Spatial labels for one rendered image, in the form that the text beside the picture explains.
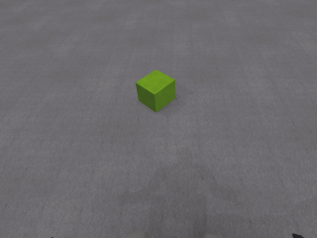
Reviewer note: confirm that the carton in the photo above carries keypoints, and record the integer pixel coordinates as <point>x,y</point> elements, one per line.
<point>155,90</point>

